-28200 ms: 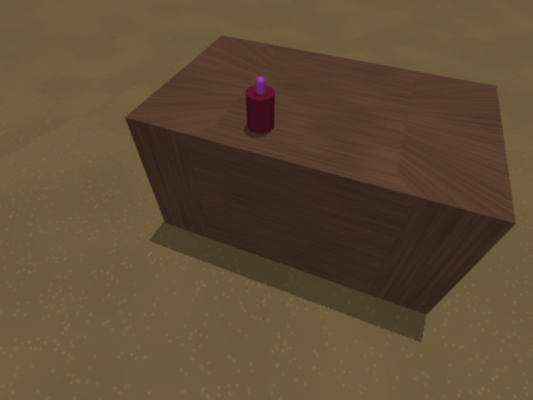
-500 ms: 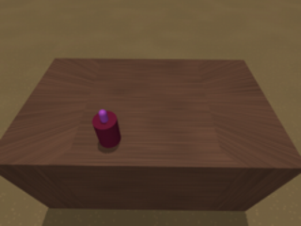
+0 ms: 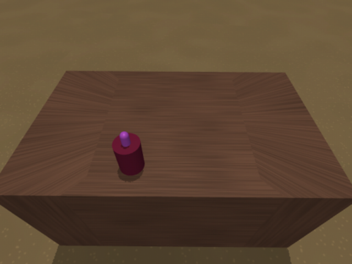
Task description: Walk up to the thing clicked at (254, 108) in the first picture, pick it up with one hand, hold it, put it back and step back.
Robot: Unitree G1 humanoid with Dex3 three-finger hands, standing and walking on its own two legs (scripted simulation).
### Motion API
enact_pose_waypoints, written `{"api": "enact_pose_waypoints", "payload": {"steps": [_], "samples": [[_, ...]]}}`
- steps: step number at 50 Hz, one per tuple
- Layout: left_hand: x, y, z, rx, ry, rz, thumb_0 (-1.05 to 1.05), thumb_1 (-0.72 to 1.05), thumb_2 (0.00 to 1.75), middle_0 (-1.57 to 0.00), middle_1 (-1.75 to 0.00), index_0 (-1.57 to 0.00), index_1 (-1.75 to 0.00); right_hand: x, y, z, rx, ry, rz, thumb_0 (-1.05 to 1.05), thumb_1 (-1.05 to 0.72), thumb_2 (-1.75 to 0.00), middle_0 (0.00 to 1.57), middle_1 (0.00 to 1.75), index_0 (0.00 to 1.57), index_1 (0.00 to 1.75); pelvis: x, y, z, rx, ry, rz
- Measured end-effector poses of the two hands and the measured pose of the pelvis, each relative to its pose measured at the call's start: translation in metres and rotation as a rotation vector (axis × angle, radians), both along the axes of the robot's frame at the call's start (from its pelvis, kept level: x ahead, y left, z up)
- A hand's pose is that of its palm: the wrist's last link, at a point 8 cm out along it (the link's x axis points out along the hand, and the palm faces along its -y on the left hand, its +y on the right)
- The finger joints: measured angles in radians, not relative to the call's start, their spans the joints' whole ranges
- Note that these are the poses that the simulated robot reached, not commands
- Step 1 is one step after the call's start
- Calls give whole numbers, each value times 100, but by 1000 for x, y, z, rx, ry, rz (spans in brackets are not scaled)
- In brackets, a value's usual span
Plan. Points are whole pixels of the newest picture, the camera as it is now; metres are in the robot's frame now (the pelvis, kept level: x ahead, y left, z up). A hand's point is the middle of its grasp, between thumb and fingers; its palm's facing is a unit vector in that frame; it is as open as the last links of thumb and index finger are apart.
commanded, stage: stand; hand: left
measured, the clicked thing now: (128, 150) +0.48 +0.17 -0.09
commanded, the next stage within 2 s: step back in 1.78 s
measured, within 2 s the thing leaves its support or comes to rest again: neither
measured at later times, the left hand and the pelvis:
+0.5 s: hand out of the picture +0.07 +0.25 -0.16, palm faces -0.02 -0.94 -0.34, open 7.4 cm; pelvis +0.01 +0.00 +0.00, yaw +0 degrees
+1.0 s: hand out of the picture +0.08 +0.25 -0.16, palm faces -0.03 -0.94 -0.34, open 7.4 cm; pelvis +0.01 +0.00 +0.00, yaw +0 degrees
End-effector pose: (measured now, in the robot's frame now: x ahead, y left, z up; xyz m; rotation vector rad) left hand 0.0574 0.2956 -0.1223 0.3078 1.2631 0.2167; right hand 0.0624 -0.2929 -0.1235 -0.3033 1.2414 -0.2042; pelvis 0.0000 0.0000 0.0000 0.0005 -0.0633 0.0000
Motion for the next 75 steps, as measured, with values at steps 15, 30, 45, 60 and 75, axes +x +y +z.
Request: {"api": "enact_pose_waypoints", "payload": {"steps": [15, 30, 45, 60, 75], "samples": [[-2, 0, 0, -2, 25, -1, 1, 90, 90, -20, -30, -20, -30, -2, -1, 0, 1, 21, -10, 0, -90, -90, 20, 30, 20, 30, 3, 1, 1, 0, 8, -3], [13, -1, 3, -1, -8, -20, 1, 90, 90, -20, -30, -20, -30, 1, -3, 1, 2, 10, -12, 0, -90, -90, 20, 30, 20, 30, 5, 0, 1, 0, 8, -6], [16, 0, 4, -1, -18, -25, 1, 90, 90, -20, -30, -20, -30, -2, -5, 3, -2, 13, -18, 0, -90, -90, 20, 30, 20, 30, 6, 0, 2, -1, 10, -7], [12, 1, 3, -2, -8, -27, 1, 90, 90, -20, -30, -20, -30, -2, -4, 3, 1, 12, -20, 0, -90, -90, 20, 30, 20, 30, 5, 0, 2, 0, 12, -9], [14, 1, 3, -1, 0, -29, 1, 90, 90, -20, -30, -20, -30, 1, -4, 3, 3, 21, -20, 0, -90, -90, 20, 30, 20, 30, 8, 0, 2, -1, 20, -8]]}}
